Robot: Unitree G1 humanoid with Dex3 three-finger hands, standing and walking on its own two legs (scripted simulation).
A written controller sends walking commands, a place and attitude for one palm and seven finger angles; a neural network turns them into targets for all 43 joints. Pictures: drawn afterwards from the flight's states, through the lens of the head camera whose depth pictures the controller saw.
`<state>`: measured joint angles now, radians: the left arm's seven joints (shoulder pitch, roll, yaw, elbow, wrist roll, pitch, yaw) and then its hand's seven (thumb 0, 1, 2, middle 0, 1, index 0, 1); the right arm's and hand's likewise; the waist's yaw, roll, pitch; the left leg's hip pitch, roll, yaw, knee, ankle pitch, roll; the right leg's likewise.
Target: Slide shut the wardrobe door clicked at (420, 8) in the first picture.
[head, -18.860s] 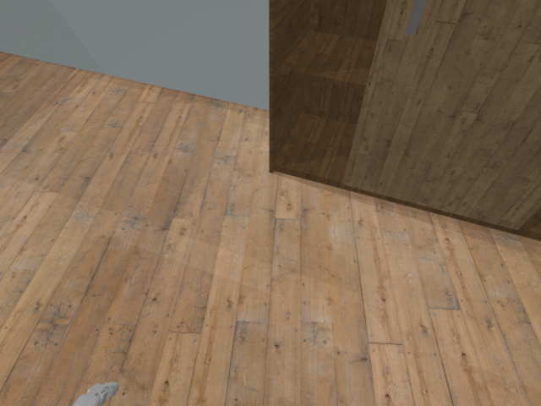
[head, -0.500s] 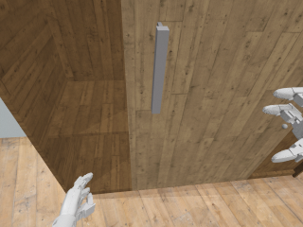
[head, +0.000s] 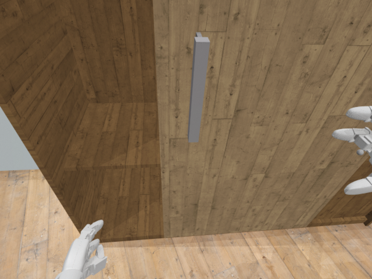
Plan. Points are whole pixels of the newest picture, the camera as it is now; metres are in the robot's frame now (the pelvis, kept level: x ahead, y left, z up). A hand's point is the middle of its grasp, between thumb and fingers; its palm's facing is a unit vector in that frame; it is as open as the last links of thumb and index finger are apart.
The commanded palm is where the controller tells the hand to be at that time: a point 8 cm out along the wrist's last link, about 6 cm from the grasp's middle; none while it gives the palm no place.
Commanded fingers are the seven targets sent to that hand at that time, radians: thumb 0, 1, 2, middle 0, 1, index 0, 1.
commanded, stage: raise the hand with hooked fingers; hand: right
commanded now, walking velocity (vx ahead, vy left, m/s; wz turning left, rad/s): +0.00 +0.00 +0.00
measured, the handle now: (195, 92) +0.50 -0.02 +0.18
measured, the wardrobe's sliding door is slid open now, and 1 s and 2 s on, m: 0.38 0.38 0.38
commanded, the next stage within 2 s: move the hooked fingers beside the handle in 0.04 s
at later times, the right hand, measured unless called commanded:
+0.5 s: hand (311, 139) +0.31 -0.23 +0.20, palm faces -0.05 +1.00 -0.06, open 14.0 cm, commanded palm +0.29 -0.28 +0.21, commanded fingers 0.00 0.50 -0.30 0.30 1.20 0.30 1.20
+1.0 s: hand (281, 122) +0.36 -0.19 +0.20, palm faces -0.01 +1.00 -0.02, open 14.0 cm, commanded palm +0.34 -0.23 +0.20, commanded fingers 0.00 0.50 -0.30 0.30 1.20 0.30 1.20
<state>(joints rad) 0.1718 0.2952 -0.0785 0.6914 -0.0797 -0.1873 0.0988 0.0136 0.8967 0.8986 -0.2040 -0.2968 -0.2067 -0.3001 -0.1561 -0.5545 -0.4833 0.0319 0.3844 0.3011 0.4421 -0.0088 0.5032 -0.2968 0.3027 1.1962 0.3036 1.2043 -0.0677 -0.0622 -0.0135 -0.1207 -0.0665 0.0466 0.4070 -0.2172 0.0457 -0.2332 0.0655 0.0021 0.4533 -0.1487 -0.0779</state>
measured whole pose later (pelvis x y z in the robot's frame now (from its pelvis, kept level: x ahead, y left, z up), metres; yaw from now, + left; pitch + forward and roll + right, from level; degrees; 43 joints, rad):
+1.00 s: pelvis +0.02 +0.03 +0.00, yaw +1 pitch -2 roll +1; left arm 0.13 0.27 -0.07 0.72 -0.08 -0.14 0.09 0.01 0.90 0.90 -0.20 -0.30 -0.21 -0.30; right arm -0.34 -0.40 -0.31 0.13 0.31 0.32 0.28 -0.01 0.50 -0.30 0.30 1.20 0.30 1.20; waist -0.04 -0.06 -0.03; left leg -0.15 -0.09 0.04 0.44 -0.26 0.08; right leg -0.26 0.04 0.00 0.49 -0.20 -0.05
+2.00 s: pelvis +0.03 +0.03 +0.00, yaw +3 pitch +1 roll +0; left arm 0.22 0.26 -0.04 0.74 -0.06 -0.07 0.06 0.01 0.90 0.90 -0.20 -0.30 -0.21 -0.30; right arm -0.63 -0.29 -0.20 0.49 0.20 0.21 0.07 -0.01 0.50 -0.30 0.30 1.20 0.30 1.20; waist 0.02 -0.06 -0.04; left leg -0.18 -0.10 0.01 0.40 -0.24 0.08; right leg -0.27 0.04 -0.03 0.44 -0.18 -0.05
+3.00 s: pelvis +0.04 +0.02 +0.00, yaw +2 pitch +1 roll +0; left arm 0.23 0.26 -0.04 0.76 -0.07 -0.07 0.05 0.01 0.90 0.90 -0.20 -0.30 -0.20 -0.30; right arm -0.62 -0.27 -0.17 0.46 0.22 0.22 0.09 -0.01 0.50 -0.30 0.31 1.20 0.30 1.21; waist 0.00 -0.06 -0.06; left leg -0.16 -0.09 0.01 0.41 -0.26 0.07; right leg -0.26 0.04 -0.02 0.45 -0.20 -0.06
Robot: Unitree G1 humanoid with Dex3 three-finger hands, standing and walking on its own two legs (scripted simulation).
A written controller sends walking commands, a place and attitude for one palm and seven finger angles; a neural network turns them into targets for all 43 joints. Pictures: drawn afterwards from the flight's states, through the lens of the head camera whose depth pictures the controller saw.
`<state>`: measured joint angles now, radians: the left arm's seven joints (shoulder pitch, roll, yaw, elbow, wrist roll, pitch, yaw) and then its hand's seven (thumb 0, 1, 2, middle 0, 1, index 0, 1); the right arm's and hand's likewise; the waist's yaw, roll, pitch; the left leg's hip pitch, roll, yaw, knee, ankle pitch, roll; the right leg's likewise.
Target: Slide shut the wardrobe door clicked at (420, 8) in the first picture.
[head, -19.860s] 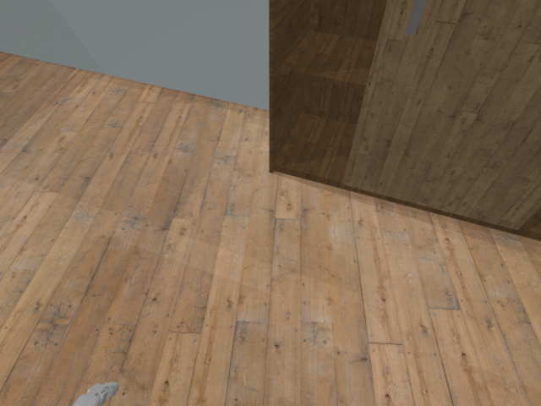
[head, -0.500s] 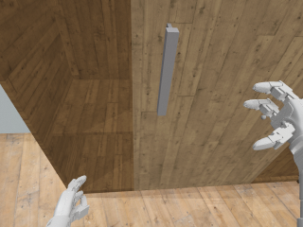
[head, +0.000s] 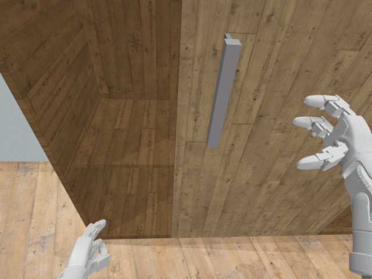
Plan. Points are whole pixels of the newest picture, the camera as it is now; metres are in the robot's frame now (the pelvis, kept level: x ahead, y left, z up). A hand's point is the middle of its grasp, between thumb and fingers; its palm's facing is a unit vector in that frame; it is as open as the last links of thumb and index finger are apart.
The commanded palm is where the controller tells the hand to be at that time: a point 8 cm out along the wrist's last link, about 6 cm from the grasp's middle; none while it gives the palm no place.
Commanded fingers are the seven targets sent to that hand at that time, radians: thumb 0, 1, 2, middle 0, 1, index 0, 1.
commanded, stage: move the hooked fingers beside the handle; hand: right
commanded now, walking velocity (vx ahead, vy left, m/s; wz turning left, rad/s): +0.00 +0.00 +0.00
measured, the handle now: (218, 96) +0.48 -0.06 +0.18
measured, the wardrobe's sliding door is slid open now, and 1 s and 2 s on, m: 0.38 0.38 0.38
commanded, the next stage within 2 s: none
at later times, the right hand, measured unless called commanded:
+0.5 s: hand (279, 118) +0.37 -0.17 +0.21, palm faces -0.05 +1.00 +0.01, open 14.0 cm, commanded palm +0.36 -0.21 +0.20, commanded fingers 0.00 0.50 -0.30 0.30 1.20 0.30 1.20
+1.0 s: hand (261, 108) +0.42 -0.15 +0.19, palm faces +0.01 +1.00 -0.01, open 14.0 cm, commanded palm +0.40 -0.19 +0.20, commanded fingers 0.00 0.50 -0.30 0.30 1.20 0.30 1.20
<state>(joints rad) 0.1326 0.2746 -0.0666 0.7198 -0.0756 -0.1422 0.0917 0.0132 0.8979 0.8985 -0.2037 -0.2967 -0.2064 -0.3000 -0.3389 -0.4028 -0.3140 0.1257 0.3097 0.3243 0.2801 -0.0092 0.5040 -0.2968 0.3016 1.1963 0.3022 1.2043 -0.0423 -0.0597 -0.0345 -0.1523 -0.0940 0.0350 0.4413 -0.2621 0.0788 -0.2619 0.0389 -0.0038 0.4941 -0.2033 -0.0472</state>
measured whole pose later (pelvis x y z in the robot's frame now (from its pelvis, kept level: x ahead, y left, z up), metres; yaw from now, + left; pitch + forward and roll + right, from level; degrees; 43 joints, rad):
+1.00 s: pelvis +0.00 +0.00 +0.00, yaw +1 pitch +1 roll +0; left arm 0.22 0.26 -0.04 0.74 -0.06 -0.07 0.06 0.01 0.90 0.90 -0.20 -0.30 -0.21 -0.30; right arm -0.63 -0.29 -0.20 0.49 0.20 0.21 0.07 -0.01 0.50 -0.30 0.30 1.20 0.30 1.20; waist 0.02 -0.06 -0.04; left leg -0.18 -0.10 0.01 0.40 -0.24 0.08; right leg -0.27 0.04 -0.03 0.44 -0.18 -0.05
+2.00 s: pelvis +0.02 +0.00 +0.00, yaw +1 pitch +1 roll +0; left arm 0.23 0.26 -0.04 0.76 -0.07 -0.07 0.05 0.01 0.90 0.90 -0.20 -0.30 -0.20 -0.30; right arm -0.62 -0.27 -0.17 0.46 0.22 0.22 0.09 -0.01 0.50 -0.30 0.31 1.20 0.30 1.21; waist 0.00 -0.06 -0.06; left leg -0.16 -0.09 0.01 0.41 -0.26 0.07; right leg -0.26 0.04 -0.02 0.45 -0.20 -0.06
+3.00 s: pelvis +0.01 +0.00 +0.00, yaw +1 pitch +0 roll +1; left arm 0.19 0.25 -0.04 0.74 -0.06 -0.07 0.05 0.01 0.90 0.90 -0.20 -0.30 -0.21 -0.30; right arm -0.58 -0.25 -0.18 0.43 0.20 0.19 0.07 -0.01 0.50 -0.30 0.30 1.20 0.30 1.20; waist 0.01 -0.04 -0.04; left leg -0.16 -0.09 0.01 0.41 -0.25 0.07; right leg -0.26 0.04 -0.03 0.45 -0.19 -0.06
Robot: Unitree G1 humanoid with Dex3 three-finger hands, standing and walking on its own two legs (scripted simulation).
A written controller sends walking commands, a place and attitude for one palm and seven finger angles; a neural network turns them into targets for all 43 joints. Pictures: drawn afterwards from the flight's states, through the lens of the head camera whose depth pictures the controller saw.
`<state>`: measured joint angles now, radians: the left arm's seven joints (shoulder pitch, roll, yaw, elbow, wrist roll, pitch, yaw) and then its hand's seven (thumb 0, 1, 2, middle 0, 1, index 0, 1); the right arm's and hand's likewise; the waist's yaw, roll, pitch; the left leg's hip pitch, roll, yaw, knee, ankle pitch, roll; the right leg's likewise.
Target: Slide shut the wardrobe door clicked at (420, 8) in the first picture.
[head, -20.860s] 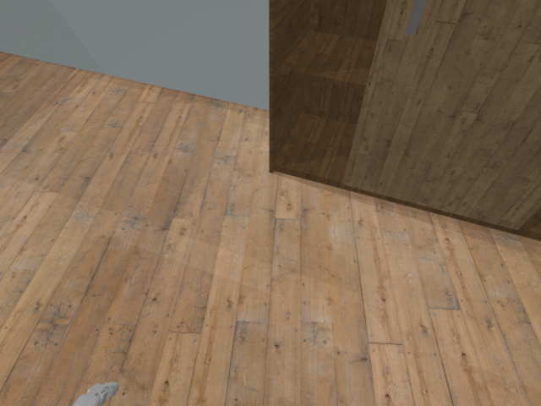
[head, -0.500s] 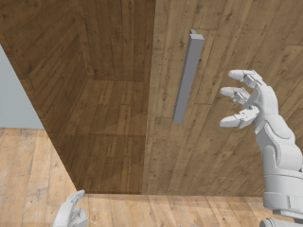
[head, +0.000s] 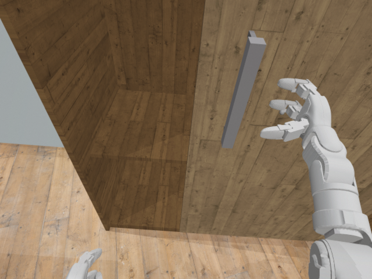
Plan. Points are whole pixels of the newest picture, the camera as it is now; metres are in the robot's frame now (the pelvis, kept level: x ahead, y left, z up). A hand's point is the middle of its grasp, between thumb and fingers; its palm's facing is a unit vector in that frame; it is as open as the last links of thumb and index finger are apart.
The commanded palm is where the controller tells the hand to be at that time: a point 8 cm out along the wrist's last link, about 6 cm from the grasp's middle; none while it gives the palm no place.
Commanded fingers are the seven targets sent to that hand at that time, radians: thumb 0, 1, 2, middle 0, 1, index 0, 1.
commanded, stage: move the hooked fingers beside the handle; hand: right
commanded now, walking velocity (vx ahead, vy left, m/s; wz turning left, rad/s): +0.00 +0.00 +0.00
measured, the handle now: (237, 96) +0.47 -0.07 +0.18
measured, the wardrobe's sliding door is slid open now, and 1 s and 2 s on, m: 0.38 0.38 0.38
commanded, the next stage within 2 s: none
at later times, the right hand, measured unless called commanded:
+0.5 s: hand (279, 109) +0.41 -0.14 +0.20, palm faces +0.01 +1.00 +0.00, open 14.0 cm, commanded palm +0.40 -0.19 +0.19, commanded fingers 0.00 0.50 -0.30 0.30 1.20 0.30 1.20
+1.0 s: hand (279, 107) +0.42 -0.15 +0.20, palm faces +0.00 +1.00 +0.00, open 14.0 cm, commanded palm +0.40 -0.19 +0.19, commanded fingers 0.00 0.50 -0.30 0.30 1.20 0.30 1.20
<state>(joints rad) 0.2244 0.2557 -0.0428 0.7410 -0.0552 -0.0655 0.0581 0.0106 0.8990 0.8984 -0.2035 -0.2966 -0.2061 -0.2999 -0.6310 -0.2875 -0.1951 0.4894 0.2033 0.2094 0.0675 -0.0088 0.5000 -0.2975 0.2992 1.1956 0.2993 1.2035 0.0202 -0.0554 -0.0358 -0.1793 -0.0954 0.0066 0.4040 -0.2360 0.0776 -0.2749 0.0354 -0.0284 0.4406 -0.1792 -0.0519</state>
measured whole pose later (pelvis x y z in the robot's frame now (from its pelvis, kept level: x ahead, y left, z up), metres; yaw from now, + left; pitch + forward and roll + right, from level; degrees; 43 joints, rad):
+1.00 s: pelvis +0.01 +0.00 +0.00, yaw +0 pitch +1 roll +0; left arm 0.23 0.26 -0.04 0.76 -0.07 -0.07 0.05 0.01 0.90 0.90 -0.20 -0.30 -0.20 -0.30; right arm -0.62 -0.27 -0.17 0.46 0.22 0.22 0.09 -0.01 0.50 -0.30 0.31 1.20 0.30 1.21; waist 0.00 -0.06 -0.06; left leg -0.16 -0.09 0.01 0.41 -0.26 0.07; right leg -0.26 0.04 -0.02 0.45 -0.20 -0.06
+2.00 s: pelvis +0.00 +0.00 +0.00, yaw +0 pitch +0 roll +1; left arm 0.19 0.25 -0.04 0.74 -0.06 -0.07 0.05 0.01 0.90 0.90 -0.20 -0.30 -0.21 -0.30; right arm -0.58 -0.25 -0.18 0.43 0.20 0.19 0.07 -0.01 0.50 -0.30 0.30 1.20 0.30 1.20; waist 0.01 -0.04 -0.04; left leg -0.16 -0.09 0.01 0.41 -0.25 0.07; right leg -0.26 0.04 -0.03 0.45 -0.19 -0.06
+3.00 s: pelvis +0.00 -0.01 +0.00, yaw -1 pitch -1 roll +1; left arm 0.20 0.26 -0.04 0.76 -0.06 -0.06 0.05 0.01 0.90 0.90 -0.20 -0.30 -0.21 -0.30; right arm -0.59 -0.24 -0.14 0.42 0.21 0.23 0.07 -0.01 0.50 -0.30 0.30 1.20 0.30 1.20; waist 0.00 -0.06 -0.04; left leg -0.14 -0.08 0.02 0.38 -0.23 0.06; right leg -0.24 0.05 -0.02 0.43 -0.18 -0.06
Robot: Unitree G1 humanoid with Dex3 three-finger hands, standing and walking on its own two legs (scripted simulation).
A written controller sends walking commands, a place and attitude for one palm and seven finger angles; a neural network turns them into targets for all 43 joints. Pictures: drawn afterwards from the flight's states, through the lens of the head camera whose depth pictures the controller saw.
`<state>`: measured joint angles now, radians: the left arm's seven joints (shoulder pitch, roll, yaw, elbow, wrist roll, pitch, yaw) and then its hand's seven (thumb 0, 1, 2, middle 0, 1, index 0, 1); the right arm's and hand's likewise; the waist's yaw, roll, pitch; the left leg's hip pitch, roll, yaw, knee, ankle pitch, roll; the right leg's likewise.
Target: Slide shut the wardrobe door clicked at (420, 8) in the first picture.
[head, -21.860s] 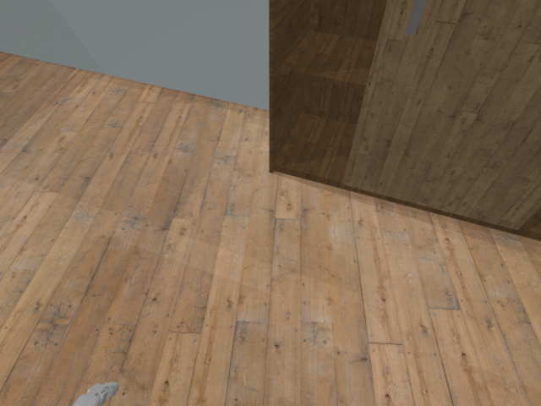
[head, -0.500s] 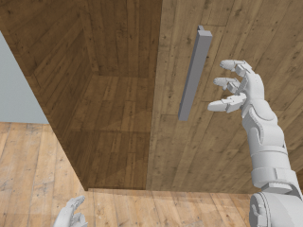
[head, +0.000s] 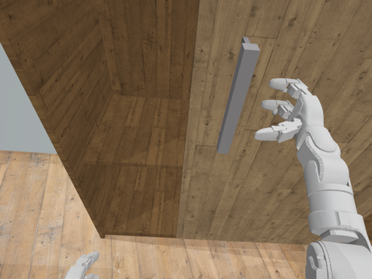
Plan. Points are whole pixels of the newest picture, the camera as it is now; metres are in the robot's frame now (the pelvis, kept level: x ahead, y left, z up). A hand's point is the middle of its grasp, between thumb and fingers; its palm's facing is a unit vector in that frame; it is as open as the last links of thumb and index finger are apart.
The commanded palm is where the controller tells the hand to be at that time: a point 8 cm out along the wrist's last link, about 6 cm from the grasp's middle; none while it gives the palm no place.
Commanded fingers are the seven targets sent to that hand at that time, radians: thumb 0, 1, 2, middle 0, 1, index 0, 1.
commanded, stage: move the hooked fingers beside the handle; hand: right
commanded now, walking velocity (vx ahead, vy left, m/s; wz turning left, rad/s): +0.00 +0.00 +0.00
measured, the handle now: (232, 101) +0.46 -0.06 +0.18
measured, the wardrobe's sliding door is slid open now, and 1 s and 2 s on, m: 0.38 0.38 0.38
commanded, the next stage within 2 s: none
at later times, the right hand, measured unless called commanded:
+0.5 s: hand (271, 121) +0.40 -0.14 +0.18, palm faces -0.01 +1.00 +0.01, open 14.0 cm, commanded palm +0.38 -0.19 +0.19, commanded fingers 0.00 0.50 -0.30 0.30 1.20 0.30 1.20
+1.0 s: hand (274, 121) +0.39 -0.14 +0.19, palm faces +0.01 +1.00 +0.01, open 14.0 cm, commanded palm +0.38 -0.19 +0.19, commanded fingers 0.00 0.50 -0.30 0.30 1.20 0.30 1.20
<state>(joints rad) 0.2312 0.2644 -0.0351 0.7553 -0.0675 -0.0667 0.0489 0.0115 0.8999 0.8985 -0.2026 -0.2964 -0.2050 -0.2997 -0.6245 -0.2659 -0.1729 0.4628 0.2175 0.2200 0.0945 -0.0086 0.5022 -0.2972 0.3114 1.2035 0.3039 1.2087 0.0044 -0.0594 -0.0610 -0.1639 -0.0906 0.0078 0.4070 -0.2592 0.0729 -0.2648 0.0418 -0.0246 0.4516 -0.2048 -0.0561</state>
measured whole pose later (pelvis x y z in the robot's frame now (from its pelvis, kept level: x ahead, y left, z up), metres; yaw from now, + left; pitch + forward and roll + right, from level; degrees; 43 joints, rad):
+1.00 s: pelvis -0.01 +0.00 +0.00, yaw +0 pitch +0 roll +1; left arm 0.19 0.25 -0.04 0.74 -0.06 -0.07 0.05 0.01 0.90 0.90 -0.20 -0.30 -0.21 -0.30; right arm -0.58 -0.25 -0.18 0.43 0.20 0.19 0.07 -0.01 0.50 -0.30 0.30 1.20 0.30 1.20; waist 0.01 -0.04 -0.04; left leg -0.16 -0.09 0.01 0.41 -0.25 0.07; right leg -0.26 0.04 -0.03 0.45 -0.19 -0.06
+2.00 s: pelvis -0.01 -0.01 +0.00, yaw -1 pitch -1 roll +1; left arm 0.20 0.26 -0.04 0.76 -0.06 -0.06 0.05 0.01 0.90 0.90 -0.20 -0.30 -0.21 -0.30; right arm -0.59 -0.24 -0.14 0.42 0.21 0.23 0.07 -0.01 0.50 -0.30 0.30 1.20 0.30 1.20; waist 0.00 -0.06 -0.04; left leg -0.14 -0.08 0.02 0.38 -0.23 0.06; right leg -0.24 0.05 -0.02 0.43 -0.18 -0.06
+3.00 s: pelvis -0.01 +0.00 +0.00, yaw +0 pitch -1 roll +0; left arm 0.17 0.24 -0.04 0.76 -0.05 -0.03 0.04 0.01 0.90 0.90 -0.20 -0.30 -0.21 -0.30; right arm -0.60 -0.17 -0.10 0.40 0.18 0.23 -0.02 -0.01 0.50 -0.30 0.30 1.20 0.30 1.20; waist 0.01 -0.05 -0.03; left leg -0.13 -0.09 0.01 0.39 -0.24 0.08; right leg -0.23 0.04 -0.02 0.43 -0.18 -0.05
